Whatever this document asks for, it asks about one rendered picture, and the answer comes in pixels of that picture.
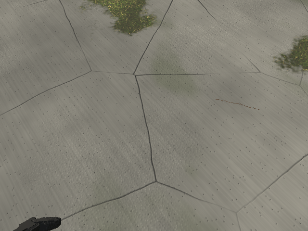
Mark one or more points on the left robot hand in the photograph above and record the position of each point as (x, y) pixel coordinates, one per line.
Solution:
(39, 224)

